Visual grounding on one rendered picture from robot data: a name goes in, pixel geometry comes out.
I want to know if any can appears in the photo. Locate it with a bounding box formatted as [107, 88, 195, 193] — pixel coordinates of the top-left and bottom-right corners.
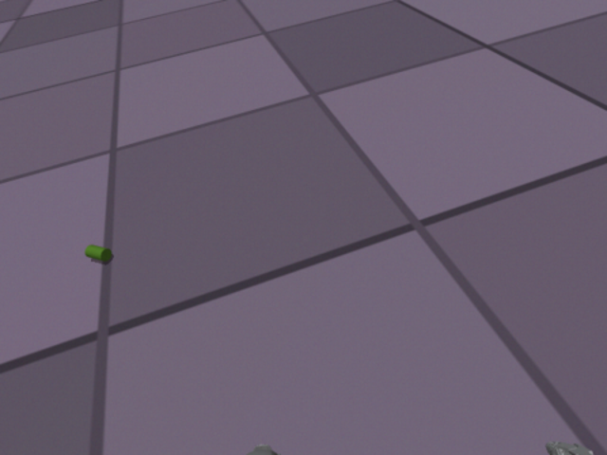
[85, 245, 112, 262]

